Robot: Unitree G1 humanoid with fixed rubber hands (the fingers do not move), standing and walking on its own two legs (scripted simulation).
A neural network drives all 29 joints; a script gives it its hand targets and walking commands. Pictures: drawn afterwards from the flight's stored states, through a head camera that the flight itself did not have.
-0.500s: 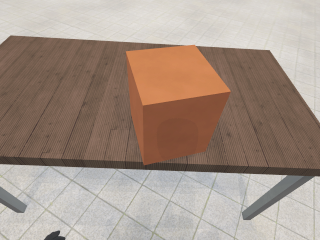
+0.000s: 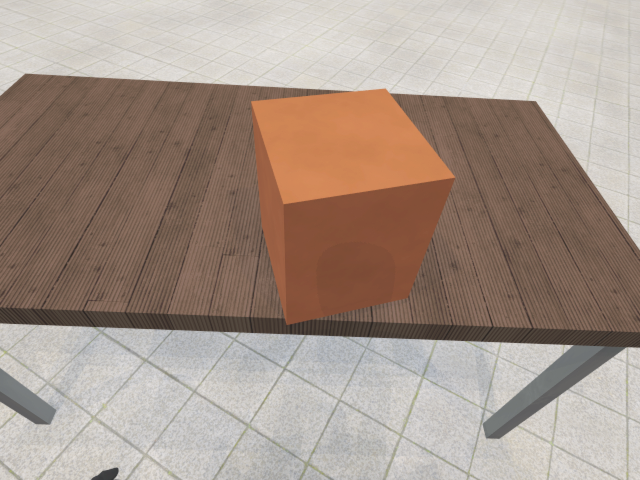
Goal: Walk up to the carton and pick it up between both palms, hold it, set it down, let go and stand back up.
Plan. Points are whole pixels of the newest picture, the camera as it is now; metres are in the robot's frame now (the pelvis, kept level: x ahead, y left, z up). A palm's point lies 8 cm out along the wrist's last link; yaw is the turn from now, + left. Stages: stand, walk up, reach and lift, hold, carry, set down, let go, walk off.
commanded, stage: walk up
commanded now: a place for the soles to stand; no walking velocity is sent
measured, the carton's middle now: (335, 207) +0.48 +0.00 +0.07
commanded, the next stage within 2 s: reach and lift in 0.10 s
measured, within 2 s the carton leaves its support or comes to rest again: neither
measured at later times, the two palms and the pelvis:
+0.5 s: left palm (125, 453) +0.17 +0.25 -0.06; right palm out of the picture +0.14 -0.29 -0.08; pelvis +0.00 -0.01 +0.00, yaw -1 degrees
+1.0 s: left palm (156, 432) +0.19 +0.21 -0.03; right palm (570, 470) +0.17 -0.29 -0.05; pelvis +0.00 -0.03 +0.02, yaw -1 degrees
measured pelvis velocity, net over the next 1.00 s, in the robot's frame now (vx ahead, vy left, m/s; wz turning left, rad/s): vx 0.00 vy -0.03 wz -0.02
